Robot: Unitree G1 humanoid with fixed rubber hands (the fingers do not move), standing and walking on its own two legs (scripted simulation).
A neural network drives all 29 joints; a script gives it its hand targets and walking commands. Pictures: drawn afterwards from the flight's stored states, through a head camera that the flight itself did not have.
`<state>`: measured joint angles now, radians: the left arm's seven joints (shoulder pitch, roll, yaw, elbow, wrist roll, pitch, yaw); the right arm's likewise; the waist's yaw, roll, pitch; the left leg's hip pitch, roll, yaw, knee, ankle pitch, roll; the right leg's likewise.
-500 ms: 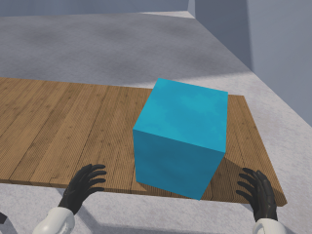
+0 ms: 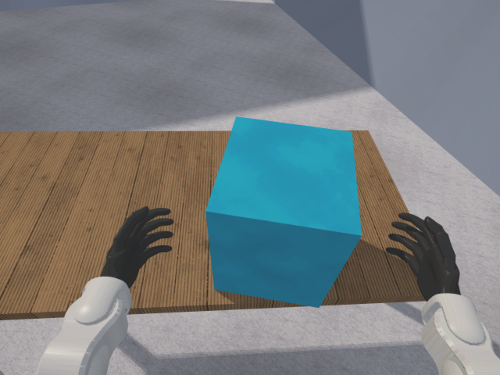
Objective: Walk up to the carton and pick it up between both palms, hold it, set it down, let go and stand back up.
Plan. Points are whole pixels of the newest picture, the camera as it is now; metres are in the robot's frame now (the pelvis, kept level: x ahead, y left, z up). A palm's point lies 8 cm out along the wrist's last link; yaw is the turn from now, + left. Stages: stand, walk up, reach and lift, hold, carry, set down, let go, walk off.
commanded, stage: reach and lift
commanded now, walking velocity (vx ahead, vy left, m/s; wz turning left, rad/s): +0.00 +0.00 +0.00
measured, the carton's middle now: (278, 215) +0.39 -0.06 +0.03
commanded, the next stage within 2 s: none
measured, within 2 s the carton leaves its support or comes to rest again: neither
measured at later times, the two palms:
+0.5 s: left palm (143, 197) +0.34 +0.15 +0.14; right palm (444, 225) +0.29 -0.26 +0.13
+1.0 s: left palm (159, 147) +0.41 +0.13 +0.17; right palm (429, 175) +0.36 -0.26 +0.16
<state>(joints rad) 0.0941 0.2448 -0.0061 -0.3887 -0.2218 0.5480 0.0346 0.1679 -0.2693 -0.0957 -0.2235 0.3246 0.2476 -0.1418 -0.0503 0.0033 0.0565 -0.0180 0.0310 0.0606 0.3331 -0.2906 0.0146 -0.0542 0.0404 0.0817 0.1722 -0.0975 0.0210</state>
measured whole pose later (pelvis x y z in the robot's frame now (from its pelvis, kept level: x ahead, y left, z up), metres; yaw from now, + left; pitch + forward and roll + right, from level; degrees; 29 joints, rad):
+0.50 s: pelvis -0.04 -0.02 +0.00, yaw +2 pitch +0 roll +0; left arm -0.56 0.32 0.04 0.24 -0.27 0.62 0.01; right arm -0.40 -0.29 -0.12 0.19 0.31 0.41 -0.15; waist -0.09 0.00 0.02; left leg -0.13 0.01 0.03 0.36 -0.23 0.01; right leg -0.21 0.02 0.06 0.32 -0.11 0.01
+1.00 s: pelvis -0.03 -0.03 +0.00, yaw +4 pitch +5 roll -1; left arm -0.86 0.36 0.03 0.54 -0.23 0.57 0.01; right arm -0.71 -0.29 -0.08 0.49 0.34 0.36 -0.17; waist -0.15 0.00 -0.02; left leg -0.23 0.03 -0.01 0.38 -0.24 -0.01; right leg -0.28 0.04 0.01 0.31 -0.11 -0.01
